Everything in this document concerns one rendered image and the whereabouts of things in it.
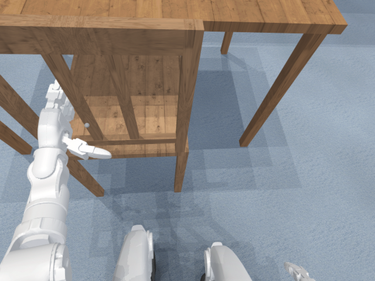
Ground left robot hand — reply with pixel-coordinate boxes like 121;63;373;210
37;79;112;160

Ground robot thigh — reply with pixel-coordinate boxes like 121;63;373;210
204;245;252;281
112;229;154;281

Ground left robot forearm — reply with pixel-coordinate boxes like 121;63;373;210
0;147;70;271

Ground left robot thigh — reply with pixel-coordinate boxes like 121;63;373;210
112;229;154;281

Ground chair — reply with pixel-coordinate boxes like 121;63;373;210
0;13;204;197

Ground right robot thigh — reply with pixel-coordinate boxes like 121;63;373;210
204;245;252;281

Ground left robot upper arm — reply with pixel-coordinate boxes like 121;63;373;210
0;242;72;281

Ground table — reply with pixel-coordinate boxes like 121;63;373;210
0;0;348;155

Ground right robot hand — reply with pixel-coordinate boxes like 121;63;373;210
284;262;315;281

